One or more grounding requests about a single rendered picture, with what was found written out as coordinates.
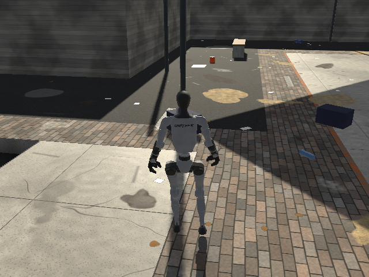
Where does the robot right upper arm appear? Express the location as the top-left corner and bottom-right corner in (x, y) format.
(196, 115), (213, 147)

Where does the left robot forearm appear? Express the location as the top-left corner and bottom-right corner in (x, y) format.
(149, 140), (161, 163)

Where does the right robot forearm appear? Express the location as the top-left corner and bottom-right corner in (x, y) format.
(208, 138), (219, 158)

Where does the left robot hand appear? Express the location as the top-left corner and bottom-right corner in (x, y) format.
(148, 161), (161, 174)

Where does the robot left upper arm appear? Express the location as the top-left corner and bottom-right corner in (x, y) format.
(155, 116), (172, 148)

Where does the robot left thigh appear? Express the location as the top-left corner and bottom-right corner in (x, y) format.
(165, 160), (180, 198)

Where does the humanoid robot torso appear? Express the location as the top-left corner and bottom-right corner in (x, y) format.
(171, 114), (197, 173)

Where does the right robot hand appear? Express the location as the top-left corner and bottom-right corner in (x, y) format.
(206, 155), (220, 166)

